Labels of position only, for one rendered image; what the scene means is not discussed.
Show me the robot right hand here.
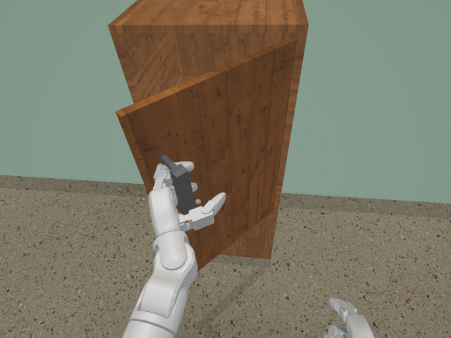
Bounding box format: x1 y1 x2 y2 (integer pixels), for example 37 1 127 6
324 297 375 338

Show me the left robot forearm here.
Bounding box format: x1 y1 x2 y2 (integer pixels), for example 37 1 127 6
122 231 198 338

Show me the handle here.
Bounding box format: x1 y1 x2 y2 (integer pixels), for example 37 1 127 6
160 154 196 215

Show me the robot left hand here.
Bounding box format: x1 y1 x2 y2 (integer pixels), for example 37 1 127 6
149 161 226 238

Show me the cupboard door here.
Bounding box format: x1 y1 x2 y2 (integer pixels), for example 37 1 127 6
116 37 297 271

